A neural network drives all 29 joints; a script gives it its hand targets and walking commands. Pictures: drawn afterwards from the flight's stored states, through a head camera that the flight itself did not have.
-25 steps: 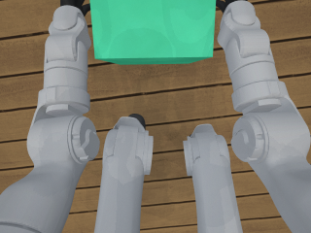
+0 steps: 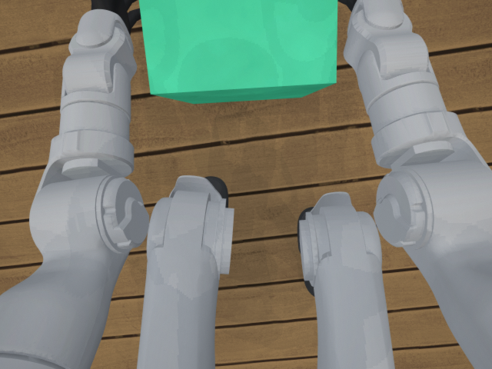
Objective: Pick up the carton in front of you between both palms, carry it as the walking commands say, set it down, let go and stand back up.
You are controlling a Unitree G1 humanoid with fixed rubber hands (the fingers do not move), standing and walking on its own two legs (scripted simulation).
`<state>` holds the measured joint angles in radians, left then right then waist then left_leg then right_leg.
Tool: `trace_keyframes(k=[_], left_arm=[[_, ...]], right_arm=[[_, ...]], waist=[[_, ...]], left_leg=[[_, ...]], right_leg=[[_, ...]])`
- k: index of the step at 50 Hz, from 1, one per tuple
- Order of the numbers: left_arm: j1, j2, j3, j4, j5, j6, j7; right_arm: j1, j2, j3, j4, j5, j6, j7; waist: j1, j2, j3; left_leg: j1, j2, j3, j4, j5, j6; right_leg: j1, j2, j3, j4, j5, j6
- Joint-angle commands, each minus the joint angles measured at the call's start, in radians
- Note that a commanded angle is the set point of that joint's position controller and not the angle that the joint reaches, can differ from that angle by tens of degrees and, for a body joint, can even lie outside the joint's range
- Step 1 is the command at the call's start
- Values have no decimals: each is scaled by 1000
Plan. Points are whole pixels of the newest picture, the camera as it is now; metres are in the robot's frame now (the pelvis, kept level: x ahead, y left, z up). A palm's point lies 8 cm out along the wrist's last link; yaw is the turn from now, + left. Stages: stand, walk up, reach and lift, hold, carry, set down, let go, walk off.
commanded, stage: set down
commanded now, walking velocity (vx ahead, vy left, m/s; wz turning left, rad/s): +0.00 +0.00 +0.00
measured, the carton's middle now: (241, 24) +0.53 +0.10 -0.25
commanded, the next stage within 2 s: let go in 1.92 s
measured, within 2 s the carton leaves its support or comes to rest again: neither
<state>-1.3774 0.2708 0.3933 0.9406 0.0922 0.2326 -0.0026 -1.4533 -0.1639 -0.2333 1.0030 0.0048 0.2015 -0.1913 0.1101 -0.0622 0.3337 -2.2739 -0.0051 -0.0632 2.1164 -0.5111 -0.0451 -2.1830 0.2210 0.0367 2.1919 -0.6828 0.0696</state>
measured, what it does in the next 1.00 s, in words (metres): stands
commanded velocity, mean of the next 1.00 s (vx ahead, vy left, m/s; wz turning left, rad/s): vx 0.00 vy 0.00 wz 0.00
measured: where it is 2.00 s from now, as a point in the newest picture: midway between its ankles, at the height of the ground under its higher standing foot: (262, 252)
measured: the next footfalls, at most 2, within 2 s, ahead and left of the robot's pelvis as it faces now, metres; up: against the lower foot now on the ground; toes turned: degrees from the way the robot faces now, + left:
none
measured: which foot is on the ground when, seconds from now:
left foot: down 0.00-1.00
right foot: down 0.00-1.00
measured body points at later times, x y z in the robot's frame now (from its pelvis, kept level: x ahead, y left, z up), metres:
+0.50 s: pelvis -0.01 +0.00 -0.01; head +0.36 +0.04 +0.23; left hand +0.52 +0.26 -0.19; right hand +0.57 -0.05 -0.19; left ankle +0.12 +0.13 -0.35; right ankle +0.09 -0.11 -0.35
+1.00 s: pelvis -0.01 +0.01 -0.01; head +0.37 +0.05 +0.23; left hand +0.53 +0.30 -0.17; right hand +0.58 -0.08 -0.18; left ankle +0.12 +0.13 -0.35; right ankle +0.09 -0.11 -0.35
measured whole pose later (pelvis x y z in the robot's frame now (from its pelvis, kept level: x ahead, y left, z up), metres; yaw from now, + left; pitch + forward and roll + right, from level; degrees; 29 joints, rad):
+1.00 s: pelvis -0.01 +0.01 -0.01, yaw +1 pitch +35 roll -1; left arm -1.47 0.47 0.21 1.11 -0.21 0.07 0.03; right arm -1.47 -0.34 -0.04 0.97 0.19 0.14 -0.15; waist 0.09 -0.03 0.42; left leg -2.27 0.02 -0.01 2.16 -0.50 0.01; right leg -2.17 0.12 0.02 2.24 -0.68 0.05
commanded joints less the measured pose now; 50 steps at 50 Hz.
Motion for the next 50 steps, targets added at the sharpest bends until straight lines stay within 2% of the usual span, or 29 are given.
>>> trace_keyframes(k=[1, 4, 19, 25, 28, 30, 31, 32, 33, 34, 36, 42, 46, 50], left_arm=[[-599, -741, -317, -84, -95, -39, -249], [-583, -739, -309, -57, -89, -43, -245], [-483, -606, -183, 74, -5, -35, -249], [-450, -540, -138, 102, 17, -41, -245], [-426, -450, -97, 117, 21, -60, -221], [-350, -237, -32, 138, 30, -88, -170], [-302, -56, 10, 148, 32, -111, -124], [-268, 141, 38, 152, 24, -142, -65], [-278, 252, 45, 147, 0, -168, -19], [-310, 293, 31, 143, -39, -186, 9], [-356, 336, -10, 140, -114, -214, 35], [-378, 348, -139, 124, -269, -227, 25], [-347, 351, -171, 96, -315, -199, 23], [-321, 346, -177, 15, -309, -162, 39]], right_arm=[[-576, 850, 296, -113, 83, -40, 261], [-571, 829, 285, -90, 78, -45, 267], [-461, 652, 157, 34, -24, -26, 293], [-434, 589, 140, 43, -38, -25, 285], [-417, 501, 133, 33, -37, -33, 262], [-353, 278, 89, 26, -50, -48, 213], [-308, 99, 60, 22, -51, -59, 172], [-276, -88, 44, 12, -42, -75, 122], [-286, -185, 49, -5, -15, -85, 85], [-313, -213, 68, -11, 21, -90, 65], [-350, -231, 117, -21, 86, -101, 52], [-363, -229, 229, -86, 206, -111, 56], [-332, -260, 207, -126, 202, -97, 46], [-313, -270, 159, -208, 171, -67, 29]], waist=[[100, -68, -1047], [95, -66, -1003], [53, -68, -723], [58, -66, -692], [72, -64, -717], [75, -53, -740], [75, -43, -758], [73, -30, -790], [78, -25, -846], [82, -23, -903], [87, -31, -986], [89, -19, -1159], [59, -10, -1280], [36, 17, -1425]], left_leg=[[622, -65, 118, -78, 374, 54], [626, -65, 109, -74, 375, 57], [496, -61, 77, -81, 206, 73], [477, -51, 79, -75, 182, 68], [498, -37, 85, -67, 194, 55], [526, -24, 92, -63, 209, 41], [545, -14, 94, -64, 218, 34], [571, -5, 95, -65, 236, 29], [602, 1, 92, -60, 270, 27], [626, 5, 93, -50, 307, 27], [655, 13, 93, -33, 371, 32], [773, 24, 77, -25, 507, 39], [881, 16, 80, -49, 507, 37], [1015, -2, 99, -95, 489, 33]], right_leg=[[283, -12, -96, -201, 304, -43], [248, -13, -99, -192, 292, -45], [153, -33, -77, -202, 159, -57], [188, -41, -68, -199, 150, -50], [238, -50, -71, -190, 164, -38], [285, -65, -75, -186, 183, -28], [310, -77, -78, -187, 194, -21], [333, -88, -79, -188, 212, -11], [361, -95, -71, -183, 242, -3], [383, -99, -62, -175, 274, 0], [405, -110, -58, -157, 325, 3], [426, -132, -69, -125, 391, -2], [438, -132, -102, -144, 352, -11], [449, -114, -136, -192, 308, -23]])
